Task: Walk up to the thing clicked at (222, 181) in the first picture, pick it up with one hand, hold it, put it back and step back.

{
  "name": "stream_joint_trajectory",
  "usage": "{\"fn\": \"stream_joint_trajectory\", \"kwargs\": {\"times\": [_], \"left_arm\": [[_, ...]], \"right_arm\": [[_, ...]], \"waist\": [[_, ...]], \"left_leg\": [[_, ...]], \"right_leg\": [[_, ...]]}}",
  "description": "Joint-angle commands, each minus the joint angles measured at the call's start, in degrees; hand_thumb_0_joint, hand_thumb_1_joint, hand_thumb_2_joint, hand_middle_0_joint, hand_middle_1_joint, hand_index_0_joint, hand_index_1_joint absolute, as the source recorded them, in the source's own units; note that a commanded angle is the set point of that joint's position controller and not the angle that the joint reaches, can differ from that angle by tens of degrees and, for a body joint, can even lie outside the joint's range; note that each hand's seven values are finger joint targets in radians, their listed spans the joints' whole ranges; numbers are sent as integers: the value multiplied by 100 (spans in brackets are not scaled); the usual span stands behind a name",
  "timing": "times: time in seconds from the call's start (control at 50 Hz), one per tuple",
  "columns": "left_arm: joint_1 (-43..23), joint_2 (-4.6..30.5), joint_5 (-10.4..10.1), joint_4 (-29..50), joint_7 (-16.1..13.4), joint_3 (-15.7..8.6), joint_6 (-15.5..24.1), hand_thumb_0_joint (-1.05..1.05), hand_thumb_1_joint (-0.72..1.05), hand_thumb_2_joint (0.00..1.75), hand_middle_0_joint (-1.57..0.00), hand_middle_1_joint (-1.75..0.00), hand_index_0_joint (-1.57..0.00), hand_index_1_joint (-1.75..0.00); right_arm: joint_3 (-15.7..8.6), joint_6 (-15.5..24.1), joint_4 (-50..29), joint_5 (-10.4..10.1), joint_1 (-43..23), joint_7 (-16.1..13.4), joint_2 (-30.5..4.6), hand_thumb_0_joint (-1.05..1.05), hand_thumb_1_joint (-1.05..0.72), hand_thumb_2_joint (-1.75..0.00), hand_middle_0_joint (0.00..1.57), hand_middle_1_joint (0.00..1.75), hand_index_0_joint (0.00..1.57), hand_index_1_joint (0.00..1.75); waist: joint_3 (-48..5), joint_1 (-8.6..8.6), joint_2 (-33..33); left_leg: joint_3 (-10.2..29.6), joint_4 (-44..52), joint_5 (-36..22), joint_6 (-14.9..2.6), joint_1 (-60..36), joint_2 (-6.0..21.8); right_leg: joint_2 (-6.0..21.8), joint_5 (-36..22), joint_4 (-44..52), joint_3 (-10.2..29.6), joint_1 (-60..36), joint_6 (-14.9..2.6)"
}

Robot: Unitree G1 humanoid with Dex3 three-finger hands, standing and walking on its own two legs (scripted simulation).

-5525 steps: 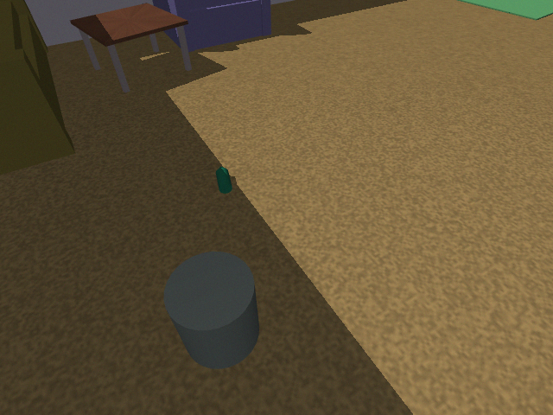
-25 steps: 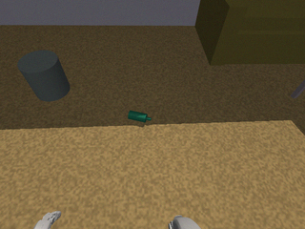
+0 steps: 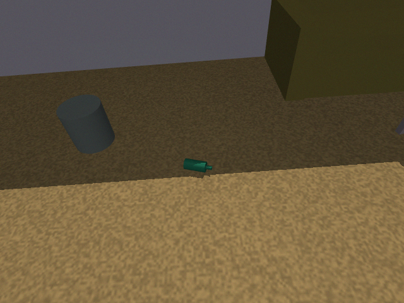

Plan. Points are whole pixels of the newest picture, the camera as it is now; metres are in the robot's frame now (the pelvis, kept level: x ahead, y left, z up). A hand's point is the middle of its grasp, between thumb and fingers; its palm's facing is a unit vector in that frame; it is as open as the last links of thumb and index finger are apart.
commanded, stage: step back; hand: left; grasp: from above
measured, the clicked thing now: (198, 165) +1.10 +0.15 -0.73
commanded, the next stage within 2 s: stand in 0.66 s
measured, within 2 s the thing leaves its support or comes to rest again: neither
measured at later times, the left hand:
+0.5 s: hand out of the picture +0.14 +0.24 -0.14, palm faces +0.03 -0.93 -0.37, open 7.4 cm
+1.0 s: hand out of the picture +0.13 +0.26 -0.14, palm faces +0.04 -0.95 -0.31, open 7.4 cm
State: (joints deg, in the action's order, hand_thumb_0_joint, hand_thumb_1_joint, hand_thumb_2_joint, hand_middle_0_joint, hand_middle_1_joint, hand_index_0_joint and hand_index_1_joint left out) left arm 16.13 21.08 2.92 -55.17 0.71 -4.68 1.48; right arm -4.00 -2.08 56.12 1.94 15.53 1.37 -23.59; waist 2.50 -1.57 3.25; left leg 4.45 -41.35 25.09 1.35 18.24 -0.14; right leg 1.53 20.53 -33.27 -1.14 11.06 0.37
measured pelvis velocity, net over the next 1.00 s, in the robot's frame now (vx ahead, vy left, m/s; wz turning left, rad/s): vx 0.06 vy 0.01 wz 0.04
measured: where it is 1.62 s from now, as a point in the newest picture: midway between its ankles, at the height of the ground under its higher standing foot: outside the picture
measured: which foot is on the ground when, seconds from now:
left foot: up 0.00-0.00, down 0.02-0.40, up 0.42-0.62, down 0.64-1.00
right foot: down 0.00-0.06, up 0.08-0.34, down 0.36-1.00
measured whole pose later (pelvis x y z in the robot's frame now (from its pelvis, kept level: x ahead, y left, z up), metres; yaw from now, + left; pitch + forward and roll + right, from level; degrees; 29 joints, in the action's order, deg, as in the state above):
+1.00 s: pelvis +0.06 +0.01 +0.02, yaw +2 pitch -3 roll +0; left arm 5.4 20.1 0.4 -64.3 0.8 -0.3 0.9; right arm -0.7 1.2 62.6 0.4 4.2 0.1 -19.2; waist 3.2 -1.2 -1.3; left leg -0.1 -22.7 14.6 0.4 5.1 0.5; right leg 3.3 10.3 -22.5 -3.2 9.1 1.7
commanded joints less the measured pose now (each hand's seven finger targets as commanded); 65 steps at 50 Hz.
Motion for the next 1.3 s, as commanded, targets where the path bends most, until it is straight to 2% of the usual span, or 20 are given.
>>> {"fn": "stream_joint_trajectory", "kwargs": {"times": [0.0, 0.02, 0.06, 0.08, 0.16, 0.24, 0.32, 0.34, 0.36, 0.38, 0.4, 0.46, 0.56, 0.6, 0.64, 0.66, 0.68, 0.72, 0.82, 1.28], "left_arm": [[-503, 1550, -84, 588, -75, -288, 42, 0, 90, 90, -20, -30, -20, -30], [-306, 1222, -96, 557, -71, -167, 16, 0, 90, 90, -20, -30, -20, -30], [-669, 1093, -190, 675, -88, -160, 11, 0, 90, 90, -20, -30, -20, -30], [-849, 1461, -145, 688, -120, -231, 19, 0, 90, 90, -20, -30, -20, -30], [-454, 1269, -191, 500, -22, -187, 50, 0, 90, 90, -20, -30, -20, -30], [-617, 1080, -206, 449, -12, -165, 62, 0, 90, 90, -20, -30, -20, -30], [-185, 1093, -204, 139, -136, -209, 115, 0, 90, 90, -20, -30, -20, -30], [-206, 1296, -145, 157, -172, -261, 135, 0, 90, 90, -20, -30, -20, -30], [-277, 1613, -83, 217, -198, -321, 168, 0, 90, 90, -20, -30, -20, -30], [-840, 1786, -118, 359, -177, -310, 153, 0, 90, 90, -20, -30, -20, -30], [-1271, 1878, -99, 481, -160, -302, 131, 0, 90, 90, -20, -30, -20, -30], [-1318, 1517, -123, 447, -161, -241, 145, 0, 90, 90, -20, -30, -20, -30], [-1270, 1456, -146, 273, -163, -214, 113, 0, 90, 90, -20, -30, -20, -30], [-1411, 1392, -216, 289, -160, -165, 57, 0, 90, 90, -20, -30, -20, -30], [-1028, 895, -361, 184, -133, 37, 26, 0, 90, 90, -20, -30, -20, -30], [-1107, 769, -441, 133, -122, 71, 1, 0, 90, 90, -20, -30, -20, -30], [-1227, 916, -426, 58, -117, 63, -23, 0, 90, 90, -20, -30, -20, -30], [-1326, 988, -313, -150, -93, 85, 38, 0, 90, 90, -20, -30, -20, -30], [-1293, 1012, -285, -377, -85, 184, 98, 0, 90, 90, -20, -30, -20, -30], [-1263, 1155, -227, -715, -105, 304, 150, 0, 90, 90, -20, -30, -20, -30]], "right_arm": [[-292, 458, -469, 18, -232, -33, -897, 0, -90, -90, 20, 30, 20, 30], [-366, 511, -349, 33, -10, -71, -976, 0, -90, -90, 20, 30, 20, 30], [-543, 553, -378, 58, 375, -104, -1878, 0, -90, -90, 20, 30, 20, 30], [-582, 534, -378, 5, 350, -91, -1929, 0, -90, -90, 20, 30, 20, 30], [-359, 602, -527, -36, -17, -138, -1234, 0, -90, -90, 20, 30, 20, 30], [-282, 530, -573, -18, -227, -153, -1153, 0, -90, -90, 20, 30, 20, 30], [-78, 349, -629, -171, -586, -202, -792, 0, -90, -90, 20, 30, 20, 30], [5, 334, -636, -206, -501, -223, -606, 0, -90, -90, 20, 30, 20, 30], [75, 321, -650, -236, -306, -241, -401, 0, -90, -90, 20, 30, 20, 30], [1, 241, -489, -190, -100, -295, -577, 0, -90, -90, 20, 30, 20, 30], [-119, 199, -308, -134, 10, -307, -916, 0, -90, -90, 20, 30, 20, 30], [-69, 240, -111, -136, -15, -256, -898, 0, -90, -90, 20, 30, 20, 30], [-19, 320, 12, -94, -137, -259, -702, 0, -90, -90, 20, 30, 20, 30], [-49, 362, 151, -45, -34, -273, -675, 0, -90, -90, 20, 30, 20, 30], [-97, 459, -1, -21, -258, -267, -1034, 0, -90, -90, 20, 30, 20, 30], [-100, 518, -81, -18, -732, -260, -1279, 0, -90, -90, 20, 30, 20, 30], [-89, 538, -45, -44, -1006, -233, -1376, 0, -90, -90, 20, 30, 20, 30], [22, 488, 52, -131, -1208, -177, -923, 0, -90, -90, 20, 30, 20, 30], [53, 510, 263, -162, -1124, -191, -946, 0, -90, -90, 20, 30, 20, 30], [130, 402, 517, -161, -1389, -111, -775, 0, -90, -90, 20, 30, 20, 30]], "waist": [[-1, 149, -1114], [-279, 177, -507], [-199, 400, 761], [116, 447, 467], [296, 108, 334], [152, 183, 615], [-271, -196, 319], [-457, -209, -158], [-577, -130, -1071], [-559, 22, -1130], [-201, 100, -1141], [-13, 125, -993], [-489, 83, -1428], [-615, 243, -1261], [-895, 134, -461], [-748, -31, -129], [-537, -80, 25], [-451, -53, -116], [-611, 74, 83], [-465, 131, -436]], "left_leg": [[-440, 1965, -565, -227, -666, -169], [38, 2073, -727, -280, -1535, -23], [3218, 2779, 519, -1354, -1757, 1882], [3357, 2816, 764, -1750, -1287, 2104], [1436, 2478, -1124, -1150, -1103, 1259], [842, 2143, -2145, -1178, -331, 1163], [317, 873, -1987, -622, 412, 618], [299, 490, -1465, -463, 742, 390], [278, -218, -446, -264, 1002, -156], [149, -781, 886, -207, 497, -133], [109, -1137, 991, -137, 54, 26], [109, -907, 610, -215, 421, 45], [-455, 526, 130, -109, -59, 66], [-550, 1589, -1153, -104, -600, 24], [662, 1996, -2773, -326, -1452, 869], [1055, 2078, -2517, -554, -1127, 1213], [1122, 1957, -2229, -712, -476, 1285], [493, 2014, -1674, -428, -222, 924], [190, 2013, -3123, -257, -1011, 827], [19, 2651, -2205, -193, -1241, 789]], "right_leg": [[1050, -300, 490, 1004, 209, -825], [743, -789, -459, 646, 679, -631], [-182, 1108, -2205, 52, 2377, -257], [106, 1312, -2339, 538, 2268, -294], [250, 450, -1999, 390, 2011, -233], [86, 105, -776, -4, 782, -101], [-173, -1272, 660, -156, -850, -154], [239, -1346, 751, 383, -1211, -258], [1272, -1004, 1326, 1909, -1089, -540], [2117, 240, 1811, 2630, -79, -1150], [2238, 738, 1832, 2917, 796, -1466], [1607, -464, 1417, 1741, 407, -1115], [1307, -2263, 731, 1025, -61, -949], [1111, -2695, 241, 694, 34, -708], [547, -2117, -145, 338, 523, -279], [191, -1219, 58, 120, 470, -110], [221, -739, 325, 290, -32, -116], [500, -1200, 731, 439, -627, -176], [624, -2455, 880, 340, -641, -232], [702, -1922, 1675, 351, -668, -103]]}}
